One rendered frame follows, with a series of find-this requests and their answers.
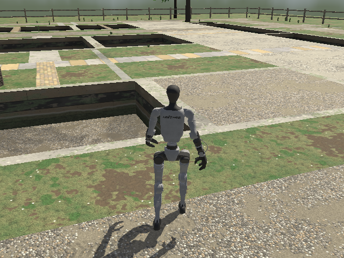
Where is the robot left forearm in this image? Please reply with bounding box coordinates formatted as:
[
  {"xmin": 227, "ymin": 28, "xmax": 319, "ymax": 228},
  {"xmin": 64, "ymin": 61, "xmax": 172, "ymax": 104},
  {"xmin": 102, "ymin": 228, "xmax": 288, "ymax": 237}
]
[{"xmin": 145, "ymin": 129, "xmax": 153, "ymax": 142}]

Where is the robot right forearm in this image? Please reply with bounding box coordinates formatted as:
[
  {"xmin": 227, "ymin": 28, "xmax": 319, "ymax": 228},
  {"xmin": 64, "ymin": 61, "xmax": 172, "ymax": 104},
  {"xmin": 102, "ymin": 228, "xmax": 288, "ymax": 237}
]
[{"xmin": 193, "ymin": 131, "xmax": 205, "ymax": 157}]

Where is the right robot upper arm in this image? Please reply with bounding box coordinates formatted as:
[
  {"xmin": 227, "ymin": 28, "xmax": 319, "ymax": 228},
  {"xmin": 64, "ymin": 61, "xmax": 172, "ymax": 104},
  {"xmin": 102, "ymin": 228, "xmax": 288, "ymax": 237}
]
[{"xmin": 184, "ymin": 109, "xmax": 198, "ymax": 139}]

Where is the humanoid robot torso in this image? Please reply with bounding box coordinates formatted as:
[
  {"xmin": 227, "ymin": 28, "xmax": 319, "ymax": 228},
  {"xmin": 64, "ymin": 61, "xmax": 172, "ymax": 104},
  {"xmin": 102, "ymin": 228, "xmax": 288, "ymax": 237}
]
[{"xmin": 160, "ymin": 105, "xmax": 185, "ymax": 161}]

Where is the robot right hand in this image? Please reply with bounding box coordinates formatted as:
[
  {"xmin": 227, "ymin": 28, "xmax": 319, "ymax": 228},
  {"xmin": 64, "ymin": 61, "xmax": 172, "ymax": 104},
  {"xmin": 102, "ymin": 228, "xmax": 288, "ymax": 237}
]
[{"xmin": 195, "ymin": 155, "xmax": 207, "ymax": 170}]

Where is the robot left hand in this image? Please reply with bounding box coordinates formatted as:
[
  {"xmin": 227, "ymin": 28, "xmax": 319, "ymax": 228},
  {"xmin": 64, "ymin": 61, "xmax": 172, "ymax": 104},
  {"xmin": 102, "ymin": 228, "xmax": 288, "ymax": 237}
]
[{"xmin": 146, "ymin": 138, "xmax": 158, "ymax": 147}]

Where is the left robot upper arm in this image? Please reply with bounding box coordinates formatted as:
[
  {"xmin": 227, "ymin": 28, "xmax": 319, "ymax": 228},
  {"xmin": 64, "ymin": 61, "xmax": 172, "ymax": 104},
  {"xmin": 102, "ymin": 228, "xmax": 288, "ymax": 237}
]
[{"xmin": 147, "ymin": 107, "xmax": 162, "ymax": 136}]

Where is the robot head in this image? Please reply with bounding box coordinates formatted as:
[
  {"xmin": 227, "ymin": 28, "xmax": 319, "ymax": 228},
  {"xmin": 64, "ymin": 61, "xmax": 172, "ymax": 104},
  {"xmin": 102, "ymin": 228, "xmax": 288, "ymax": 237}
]
[{"xmin": 164, "ymin": 85, "xmax": 182, "ymax": 111}]

